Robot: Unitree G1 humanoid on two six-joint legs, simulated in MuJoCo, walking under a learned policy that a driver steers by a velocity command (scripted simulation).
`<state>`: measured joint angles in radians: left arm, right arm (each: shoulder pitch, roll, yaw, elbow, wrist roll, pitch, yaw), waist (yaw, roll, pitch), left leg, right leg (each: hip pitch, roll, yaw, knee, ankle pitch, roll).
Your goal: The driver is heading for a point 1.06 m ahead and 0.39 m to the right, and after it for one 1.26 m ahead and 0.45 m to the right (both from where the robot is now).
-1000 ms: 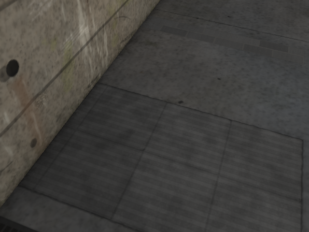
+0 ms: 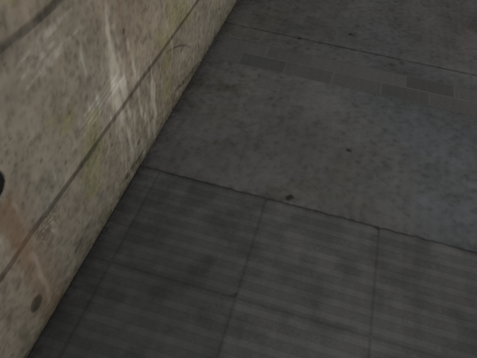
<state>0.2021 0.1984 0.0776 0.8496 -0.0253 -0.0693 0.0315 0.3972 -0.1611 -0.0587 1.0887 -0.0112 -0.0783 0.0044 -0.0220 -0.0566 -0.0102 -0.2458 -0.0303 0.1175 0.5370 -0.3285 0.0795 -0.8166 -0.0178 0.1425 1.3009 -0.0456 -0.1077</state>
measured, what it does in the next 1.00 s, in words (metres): walks ahead, turning right: right foot, then left foot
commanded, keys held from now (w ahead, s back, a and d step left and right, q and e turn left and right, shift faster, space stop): w+e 1.00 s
